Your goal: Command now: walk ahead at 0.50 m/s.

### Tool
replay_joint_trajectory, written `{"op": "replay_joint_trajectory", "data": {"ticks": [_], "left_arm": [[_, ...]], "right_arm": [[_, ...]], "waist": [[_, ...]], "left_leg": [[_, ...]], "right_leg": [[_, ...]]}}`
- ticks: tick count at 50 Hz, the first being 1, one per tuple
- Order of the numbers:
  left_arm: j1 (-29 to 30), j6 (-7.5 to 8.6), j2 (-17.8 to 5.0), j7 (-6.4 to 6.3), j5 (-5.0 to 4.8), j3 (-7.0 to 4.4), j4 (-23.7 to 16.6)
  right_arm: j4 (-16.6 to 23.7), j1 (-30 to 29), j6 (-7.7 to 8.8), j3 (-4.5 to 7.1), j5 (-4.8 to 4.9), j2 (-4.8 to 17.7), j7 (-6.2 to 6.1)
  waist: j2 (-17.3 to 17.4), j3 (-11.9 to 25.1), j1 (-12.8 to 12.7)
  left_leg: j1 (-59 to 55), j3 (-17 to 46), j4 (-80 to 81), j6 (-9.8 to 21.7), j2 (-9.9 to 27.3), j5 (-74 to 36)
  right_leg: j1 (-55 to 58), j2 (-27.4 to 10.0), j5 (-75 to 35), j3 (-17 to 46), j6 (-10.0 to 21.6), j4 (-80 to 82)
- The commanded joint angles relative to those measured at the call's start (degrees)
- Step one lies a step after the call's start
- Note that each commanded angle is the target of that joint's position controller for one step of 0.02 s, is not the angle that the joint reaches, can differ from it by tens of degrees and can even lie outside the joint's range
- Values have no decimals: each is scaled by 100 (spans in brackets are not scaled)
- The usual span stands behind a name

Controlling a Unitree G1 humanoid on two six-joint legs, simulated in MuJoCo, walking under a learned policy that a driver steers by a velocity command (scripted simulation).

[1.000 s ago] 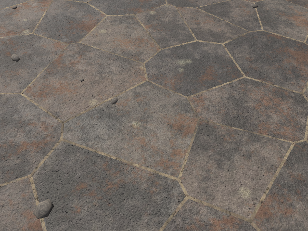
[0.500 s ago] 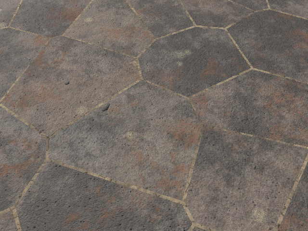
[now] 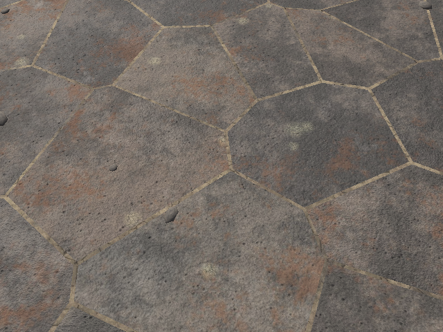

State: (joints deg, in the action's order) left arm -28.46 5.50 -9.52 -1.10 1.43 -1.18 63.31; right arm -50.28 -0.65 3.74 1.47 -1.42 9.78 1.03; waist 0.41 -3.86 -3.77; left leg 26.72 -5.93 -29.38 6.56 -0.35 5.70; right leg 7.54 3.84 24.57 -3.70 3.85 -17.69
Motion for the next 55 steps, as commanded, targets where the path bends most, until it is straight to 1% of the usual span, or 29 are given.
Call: {"op": "replay_joint_trajectory", "data": {"ticks": [1, 2, 3, 4, 5, 7, 10, 13, 17, 22, 25, 26, 27, 28, 29, 30, 31, 32, 33, 34, 35, 37, 39, 44, 47, 50, 52, 53, 55], "left_arm": [[-13, 41, -601, 18, -159, -66, -410], [-644, 15, -287, 65, -275, -53, -396], [-97, -23, -758, 43, -122, -191, -431], [393, 8, -706, 69, -86, -196, -615], [617, 16, -605, 85, -66, -195, -653], [498, -121, -419, 146, 62, -192, -620], [687, -263, -324, 227, 91, -202, -716], [1507, -320, -411, 260, 78, -206, -1015], [2455, -298, -359, 278, 2, -142, -1343], [3157, -249, -399, 259, -22, -107, -1610], [2951, -173, -509, 229, -21, -159, -1627], [2529, -142, -584, 193, -17, -206, -1502], [1736, -95, -674, 149, -3, -274, -1235], [748, -35, -902, 92, 91, -376, -932], [-70, -16, -1489, 39, 235, -530, -836], [67, -119, -1579, 115, 88, -571, -824], [753, -159, -1332, 147, -57, -510, -924], [1209, -128, -938, 168, -83, -402, -1003], [1417, -88, -688, 168, -56, -327, -989], [1391, -43, -517, 139, -68, -268, -897], [1302, -4, -433, 117, -62, -233, -818], [959, 82, -567, 99, -75, -247, -679], [760, 107, -725, 95, -83, -270, -618], [250, 81, -686, 97, -90, -212, -520], [-14, 100, -725, 64, -58, -208, -436], [-219, 90, -697, 0, 1, -198, -329], [-152, 79, -742, -52, 21, -208, -308], [-63, 77, -800, -75, 25, -219, -320], [72, 26, -967, -101, 40, -262, -346]], "right_arm": [[-518, 2878, 125, 450, -206, 1336, -178], [-538, 2924, 73, 535, -190, 1633, -107], [-499, 2426, 22, 483, 19, 1336, -53], [-407, 1844, 37, 384, 69, 1000, -34], [-382, 1571, 82, 309, 43, 715, -19], [-543, 1627, 154, 195, 54, 381, -67], [-747, 2094, 264, 209, 79, 581, -100], [-811, 2405, 262, 204, 78, 679, -102], [-882, 2795, 252, 153, 75, 641, -106], [-1044, 3236, 227, 149, 21, 700, -172], [-1062, 3076, 205, 180, -18, 800, -227], [-1057, 2990, 197, 199, -25, 861, -237], [-1049, 2890, 173, 208, -11, 896, -230], [-983, 2822, 168, 183, 35, 836, -217], [-758, 3080, 172, 82, 224, 429, -158], [-809, 3370, 164, 168, 245, 537, -131], [-719, 2880, 127, 238, 118, 761, -143], [-596, 2424, 154, 218, 68, 668, -113], [-576, 2279, 145, 214, 55, 543, -94], [-560, 2283, 78, 222, -37, 496, -70], [-621, 2419, 0, 204, -79, 374, -32], [-577, 2342, -94, 213, -96, 336, 21], [-410, 1887, -154, 219, -93, 379, 48], [14, 652, -156, 171, -17, 394, 75], [142, 220, -141, 103, 32, 316, 82], [293, -111, -114, 91, 25, 355, 85], [338, -84, -80, 111, 6, 392, 84], [308, 69, -63, 136, -5, 424, 69], [77, 892, -23, 243, -29, 588, 18]], "waist": [[218, 1634, 1336], [1179, 2150, 993], [285, 1564, 869], [180, 725, 682], [1, 362, 531], [156, 195, 238], [222, 130, 145], [266, -91, 277], [310, -191, 512], [385, -257, 716], [406, -157, 484], [449, 64, 295], [361, 456, -44], [206, 1005, -416], [-723, 1823, -475], [-1224, 2204, -254], [-525, 1335, 1], [-228, 648, 90], [-124, 279, 283], [-241, 150, 440], [-293, 159, 542], [-310, 172, 599], [-304, 40, 574], [-333, -161, 294], [-404, -174, 153], [-399, -283, 74], [-405, -264, 170], [-445, -155, 272], [-527, 362, 625]], "left_leg": [[-3722, 1635, 391, 703, 1252, 548], [-4687, 4272, 1010, 1493, 2584, 444], [-4085, 4066, 1288, 1278, 2225, 1021], [-3176, 3209, 1518, 1066, 2045, 920], [-2557, 2659, 1732, 871, 1775, 456], [-1882, 1871, 1936, 576, 1356, -206], [-1771, 1421, 2068, 562, 1203, -886], [-1891, 1172, 2257, 514, 1084, -1024], [-2179, 879, 2248, 380, 938, -1622], [-3050, 824, 2013, 439, 1172, -2173], [-3387, 726, 1452, 374, 1321, -3414], [-3393, 665, 963, 305, 1301, -4154], [-3287, 539, 71, 218, 1164, -4442], [-2479, 397, -1134, 113, 951, -3536], [-755, 44, -3187, -118, 322, -968], [414, 494, -4607, -153, -450, 2417], [877, 898, -4810, -86, -3, 1965], [925, 882, -4551, -93, 203, 1520], [721, 855, -4145, -102, 401, 1245], [459, 854, -3826, -159, 520, 1124], [226, 815, -3671, -216, 552, 1050], [265, 690, -3479, -311, 560, 903], [655, 589, -3152, -413, 651, 547], [1113, 344, -1774, -575, 651, -327], [1003, 195, -1093, -468, 483, -615], [1041, 160, -702, -258, 340, -443], [830, 67, -467, -62, 209, -95], [521, -50, -391, 55, 54, 138], [-428, -277, -225, 321, -362, 577]], "right_leg": [[-2042, -941, -3994, -1, 281, -3890], [-3767, 118, 600, 68, 130, -5762], [-4221, -245, 189, 736, 236, -6018], [-4350, -477, -361, 706, 236, -5762], [-4183, -660, -680, 676, 227, -5441], [-3690, -837, -870, 620, 111, -4972], [-3800, -880, -1069, 431, -45, -4623], [-4391, -1007, -1674, 264, -183, -4013], [-4434, -909, -2313, 29, -261, -2737], [-4409, -696, -2299, -123, -73, -1807], [-3876, -483, -1706, -176, 192, -1430], [-3308, -301, -1502, -237, 297, -1319], [-2415, -118, -1613, -319, 423, -985], [-989, -457, -1755, 48, 617, -869], [687, -2071, -1149, 2202, 1128, -685], [1073, -2833, -1161, 4307, 1642, 107], [321, -2575, -764, 3567, 1460, 213], [-534, -2354, -894, 2841, 1304, 439], [-1149, -2059, -1202, 2293, 1062, 661], [-1545, -1829, -1566, 1895, 893, 774], [-1736, -1677, -1806, 1593, 806, 851], [-1759, -1585, -2408, 1315, 834, 921], [-1692, -1522, -2492, 1111, 842, 1076], [-1284, -1339, -3136, 750, 715, 1150], [-875, -1392, -3507, 405, 623, 1134], [-326, -1602, -3875, 157, 611, 992], [-39, -1713, -4649, -44, 554, 659], [42, -1735, -5517, -167, 503, 323], [147, -1724, -6932, -368, 417, -1011]]}}
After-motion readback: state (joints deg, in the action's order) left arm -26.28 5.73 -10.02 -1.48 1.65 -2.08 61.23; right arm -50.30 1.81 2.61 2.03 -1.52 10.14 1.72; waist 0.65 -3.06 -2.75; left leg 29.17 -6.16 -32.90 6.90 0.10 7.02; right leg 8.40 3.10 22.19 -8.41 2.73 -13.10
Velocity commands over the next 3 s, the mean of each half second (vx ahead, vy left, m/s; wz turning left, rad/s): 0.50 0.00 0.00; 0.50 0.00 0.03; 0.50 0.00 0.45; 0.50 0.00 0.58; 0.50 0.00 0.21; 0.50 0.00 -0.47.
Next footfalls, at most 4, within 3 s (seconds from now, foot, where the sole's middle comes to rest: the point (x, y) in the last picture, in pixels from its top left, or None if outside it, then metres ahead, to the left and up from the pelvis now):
0.56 right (273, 322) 0.48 -0.09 -0.76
1.12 left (221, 229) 0.77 0.08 -0.76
1.68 right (247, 149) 1.12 0.01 -0.76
2.22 left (164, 128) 1.21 0.34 -0.76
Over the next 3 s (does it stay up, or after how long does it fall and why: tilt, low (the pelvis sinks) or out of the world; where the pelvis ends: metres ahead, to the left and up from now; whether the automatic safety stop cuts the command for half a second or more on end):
stays up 1.48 0.41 0.02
